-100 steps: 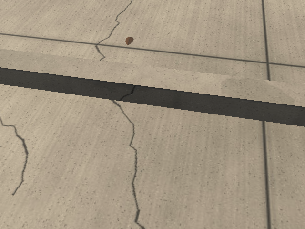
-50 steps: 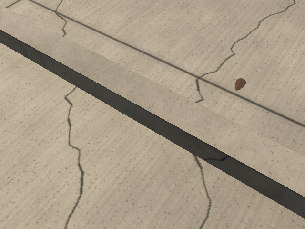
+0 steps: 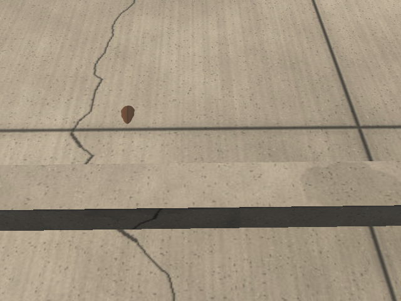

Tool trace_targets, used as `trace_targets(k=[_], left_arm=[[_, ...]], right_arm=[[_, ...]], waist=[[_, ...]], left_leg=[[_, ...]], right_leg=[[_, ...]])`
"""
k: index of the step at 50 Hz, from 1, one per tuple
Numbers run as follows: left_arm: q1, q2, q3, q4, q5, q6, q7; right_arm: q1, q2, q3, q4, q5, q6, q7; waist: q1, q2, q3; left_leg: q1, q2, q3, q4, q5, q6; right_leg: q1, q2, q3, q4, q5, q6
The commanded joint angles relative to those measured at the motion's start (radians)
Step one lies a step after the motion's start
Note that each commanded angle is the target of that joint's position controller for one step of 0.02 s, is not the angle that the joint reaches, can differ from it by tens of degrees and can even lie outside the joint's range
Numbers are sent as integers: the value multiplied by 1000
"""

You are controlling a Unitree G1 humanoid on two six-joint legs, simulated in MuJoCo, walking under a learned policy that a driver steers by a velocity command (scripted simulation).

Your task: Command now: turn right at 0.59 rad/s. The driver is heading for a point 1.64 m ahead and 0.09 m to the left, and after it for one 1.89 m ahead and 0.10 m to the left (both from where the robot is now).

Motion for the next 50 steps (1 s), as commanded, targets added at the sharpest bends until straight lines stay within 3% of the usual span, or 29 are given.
trace_targets(k=[1,2,3,4,5,6,7,9,13,18,20,21,22,23,24,25,27,29,31,34,36,40,42,43,44,45,46,47,50], left_arm=[[-53,170,46,-57,-6,-4,0],[-77,154,41,-62,-16,-4,3],[-45,94,26,-70,-22,-9,5],[11,65,22,-69,-17,-11,13],[-2,155,41,-57,22,-7,14],[3,163,49,-41,18,-3,6],[22,150,49,-21,16,4,-2],[49,135,45,-6,7,16,-25],[-37,98,24,-29,-1,21,-32],[-45,35,-16,-13,-8,24,-9],[-15,21,-27,16,-7,21,9],[20,20,-30,34,0,12,19],[28,70,-23,41,15,-2,29],[51,139,-17,36,32,-17,40],[-41,199,-3,37,2,-18,44],[-84,144,-10,26,-4,-24,41],[-88,124,-16,23,7,-28,46],[-68,113,-17,33,2,-28,56],[-82,97,-18,29,3,-24,57],[-44,113,-7,37,12,-29,48],[-42,139,4,38,16,-40,40],[-90,171,23,25,15,-62,18],[-126,137,19,16,14,-58,16],[-147,63,-3,-4,23,-58,8],[-233,3,-26,-81,34,-60,2],[-261,72,-15,-92,37,-70,-5],[-215,109,-6,-69,12,-83,-19],[-156,122,-3,-33,8,-96,-28],[-107,102,-9,6,41,-92,-35]], right_arm=[[84,-85,-17,-55,6,-25,-15],[122,-95,-20,-45,-1,-32,-24],[120,-174,-34,-53,-17,-37,-35],[22,-258,-47,-93,-17,-31,-32],[46,-224,-45,-85,-25,-24,-23],[10,-152,-24,-94,-17,-25,-16],[-33,-117,-15,-101,-15,-26,-11],[-51,-111,-12,-110,-19,-29,-18],[71,-129,-22,-63,-16,-36,-13],[54,-119,-14,-23,-19,-44,13],[59,-120,-10,5,-17,-38,27],[59,-125,-11,18,-7,-35,33],[90,-126,-13,26,-1,-40,36],[110,-84,-3,5,1,-46,43],[115,-43,8,-1,12,-37,37],[92,-97,-4,19,4,-23,31],[60,-125,-26,22,9,-7,31],[107,-106,-34,40,-2,5,36],[118,-85,-33,48,-6,12,38],[35,-84,-30,12,-16,22,64],[-3,-88,-30,-13,-18,24,85],[68,-83,-33,0,-7,11,97],[251,-93,-42,81,-14,-9,90],[379,-163,-63,120,-26,-24,77],[395,-271,-76,84,-19,-41,72],[318,-235,-70,73,-19,-38,59],[246,-198,-57,54,-11,-41,51],[204,-179,-53,44,-6,-51,46],[222,-156,-45,61,2,-84,43]], waist=[[-58,-102,-116],[-83,-80,-112],[-58,75,-119],[-21,260,-88],[-31,182,-76],[-6,123,-51],[11,107,-23],[12,160,-41],[-59,149,-61],[-57,197,-90],[-39,211,-83],[-9,184,-73],[-16,138,-97],[-28,-12,-158],[-66,-184,-98],[-42,-157,-88],[-17,-157,-39],[-30,-135,-43],[-38,-111,-49],[12,-157,-35],[19,-153,-13],[-46,-109,-8],[-129,-18,-26],[-182,232,-33],[-187,366,11],[-152,201,92],[-95,150,114],[-63,119,106],[-49,89,22]], left_leg=[[120,-25,5,-217,73,21],[228,5,-10,-366,165,29],[316,202,-189,-480,103,72],[301,419,-443,-531,165,176],[188,460,-405,-486,290,254],[149,401,-317,-472,344,250],[126,330,-208,-460,371,221],[191,262,-94,-430,469,196],[321,284,-68,-387,604,229],[255,266,-50,-350,657,225],[219,239,-66,-318,713,206],[174,224,-70,-289,717,170],[102,215,-81,-276,648,120],[21,167,-45,-194,407,75],[46,62,47,-211,53,52],[82,60,49,-105,-31,48],[-31,21,51,106,-102,50],[-81,24,35,263,-127,39],[-94,34,48,278,-106,21],[-122,61,79,173,-60,19],[-110,66,88,96,-61,30],[110,47,143,-110,-14,91],[383,-12,158,-251,30,124],[490,163,-127,-423,-198,169],[467,408,-680,-617,-500,285],[359,419,-664,-653,-509,322],[311,365,-558,-636,-401,296],[312,296,-445,-623,-218,262],[366,207,-277,-572,215,229]], right_leg=[[72,-234,320,-59,294,-110],[0,-189,297,-23,190,-60],[-112,-100,188,113,-66,5],[-272,76,-40,313,-364,43],[-234,-13,-63,510,-390,53],[-211,-30,-56,586,-340,54],[-206,-38,-69,648,-281,62],[-240,-44,-103,706,-226,87],[-270,-51,-116,591,-238,117],[-30,-69,-161,234,-284,85],[87,-70,-212,16,-176,70],[186,-76,-219,-170,3,59],[305,-140,-146,-220,118,44],[412,-341,37,-226,218,13],[221,-434,62,-166,363,-87],[185,-418,35,-153,303,-120],[184,-409,8,-159,356,-145],[202,-413,-47,-138,511,-165],[211,-397,-97,-128,479,-156],[221,-401,-56,-246,-146,-151],[212,-422,-33,-285,-298,-147],[78,-421,-109,-267,-351,-107],[-120,-337,-229,-65,-445,-54],[-286,-234,-369,296,-453,-2],[-560,-84,-299,502,-470,27],[-572,-166,-164,573,-347,22],[-530,-194,-163,567,-212,24],[-481,-209,-165,543,-126,36],[-417,-196,-192,529,-4,66]])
